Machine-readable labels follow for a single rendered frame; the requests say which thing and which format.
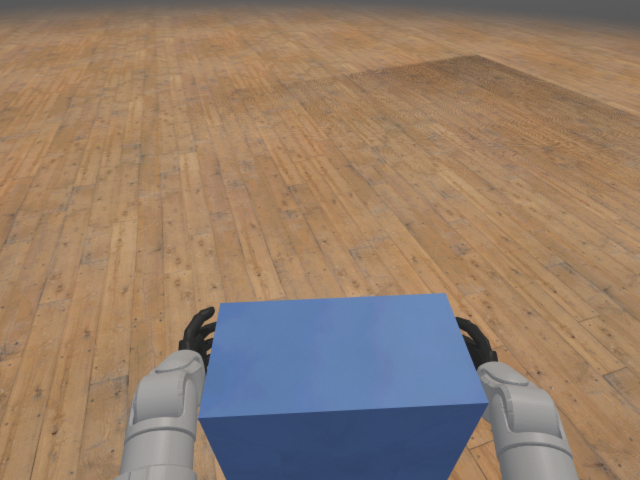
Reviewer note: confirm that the robot right hand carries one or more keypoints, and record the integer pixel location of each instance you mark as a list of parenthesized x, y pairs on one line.
[(479, 349)]

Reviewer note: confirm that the robot left hand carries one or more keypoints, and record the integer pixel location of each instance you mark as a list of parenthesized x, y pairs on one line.
[(194, 335)]

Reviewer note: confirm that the right robot forearm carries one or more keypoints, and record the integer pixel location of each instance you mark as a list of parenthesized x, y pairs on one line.
[(529, 437)]

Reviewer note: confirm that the carton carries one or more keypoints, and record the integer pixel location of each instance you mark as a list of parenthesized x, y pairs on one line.
[(354, 388)]

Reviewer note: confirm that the left robot forearm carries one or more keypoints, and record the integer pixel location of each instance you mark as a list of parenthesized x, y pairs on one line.
[(161, 429)]

